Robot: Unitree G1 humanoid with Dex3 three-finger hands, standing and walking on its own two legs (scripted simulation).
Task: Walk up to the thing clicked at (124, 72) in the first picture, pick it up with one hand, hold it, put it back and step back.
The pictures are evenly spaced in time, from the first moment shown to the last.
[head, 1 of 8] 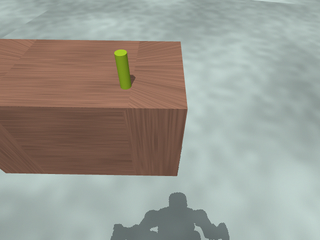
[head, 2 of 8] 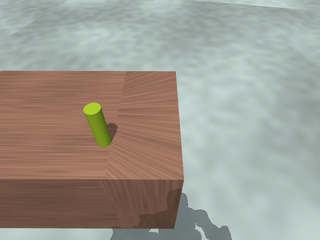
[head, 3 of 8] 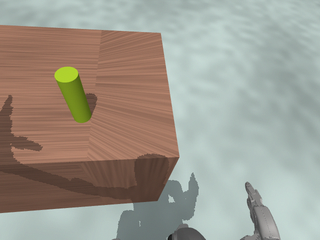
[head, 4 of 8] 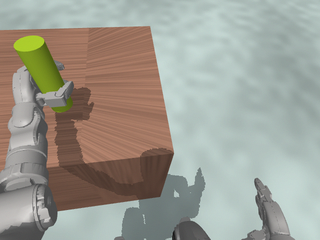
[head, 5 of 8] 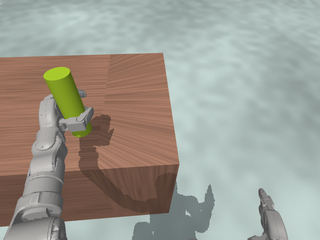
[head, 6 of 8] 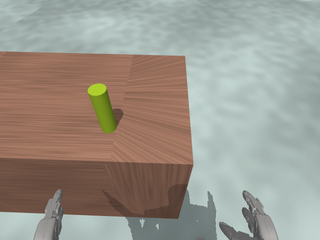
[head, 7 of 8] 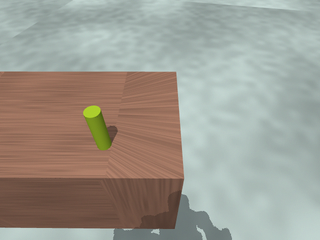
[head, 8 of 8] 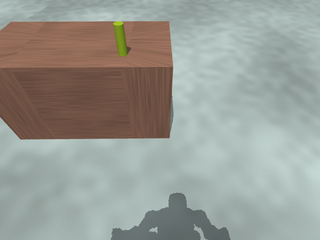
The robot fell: no
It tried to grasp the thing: yes
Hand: left
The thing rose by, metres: 0.24
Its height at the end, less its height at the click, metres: +0.00
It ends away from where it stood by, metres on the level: 0.02
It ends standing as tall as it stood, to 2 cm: yes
